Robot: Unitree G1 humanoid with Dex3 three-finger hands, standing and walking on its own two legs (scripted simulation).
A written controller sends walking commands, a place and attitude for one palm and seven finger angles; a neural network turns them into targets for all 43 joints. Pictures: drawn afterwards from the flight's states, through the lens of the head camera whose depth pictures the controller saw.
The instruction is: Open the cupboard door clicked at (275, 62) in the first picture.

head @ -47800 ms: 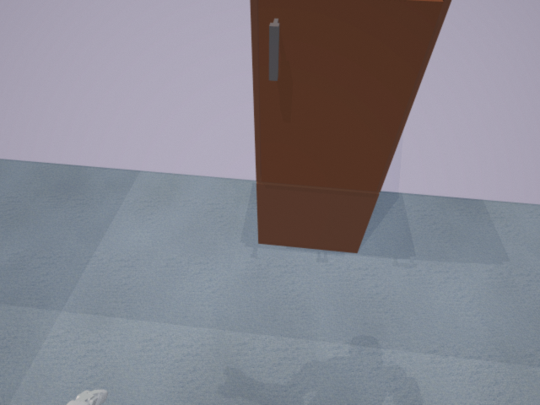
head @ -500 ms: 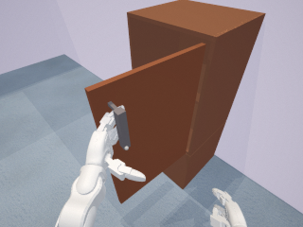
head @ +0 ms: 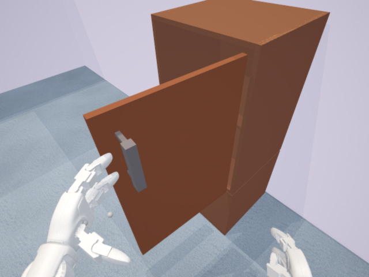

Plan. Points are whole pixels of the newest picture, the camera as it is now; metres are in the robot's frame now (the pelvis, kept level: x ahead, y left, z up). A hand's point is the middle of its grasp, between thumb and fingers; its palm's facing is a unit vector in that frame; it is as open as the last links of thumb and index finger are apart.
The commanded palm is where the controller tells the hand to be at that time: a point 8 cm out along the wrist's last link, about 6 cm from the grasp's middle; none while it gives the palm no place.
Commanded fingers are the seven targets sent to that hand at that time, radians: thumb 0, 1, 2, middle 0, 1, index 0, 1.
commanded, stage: slide the hand sideways off the handle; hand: left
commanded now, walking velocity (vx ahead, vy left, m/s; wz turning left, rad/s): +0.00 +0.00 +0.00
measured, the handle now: (130, 161) +0.30 +0.14 +0.14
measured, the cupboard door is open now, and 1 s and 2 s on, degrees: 85 85 85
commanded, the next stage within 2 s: draw the hand back to the body in 0.24 s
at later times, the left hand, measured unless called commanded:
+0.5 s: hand (77, 227) +0.16 +0.19 +0.13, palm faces +0.03 -1.00 -0.06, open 16.3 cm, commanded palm +0.13 +0.25 +0.14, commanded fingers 0.00 -0.50 0.30 -0.15 -0.30 -0.15 -0.30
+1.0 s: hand (44, 217) +0.17 +0.25 +0.15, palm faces +0.27 -0.93 -0.27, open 15.3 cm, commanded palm +0.13 +0.29 +0.16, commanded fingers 0.00 -0.01 0.51 -0.17 -0.30 -0.17 -0.30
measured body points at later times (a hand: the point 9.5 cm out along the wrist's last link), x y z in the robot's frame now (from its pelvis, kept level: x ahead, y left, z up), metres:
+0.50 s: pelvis -0.02 +0.02 +0.00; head -0.05 +0.00 +0.44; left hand +0.16 +0.25 +0.14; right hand +0.18 -0.19 -0.06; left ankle +0.00 +0.15 -0.73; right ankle -0.03 -0.09 -0.73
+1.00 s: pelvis -0.02 +0.04 +0.01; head -0.04 +0.03 +0.46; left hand +0.15 +0.30 +0.16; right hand +0.18 -0.17 -0.05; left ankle +0.00 +0.15 -0.73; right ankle -0.03 -0.09 -0.73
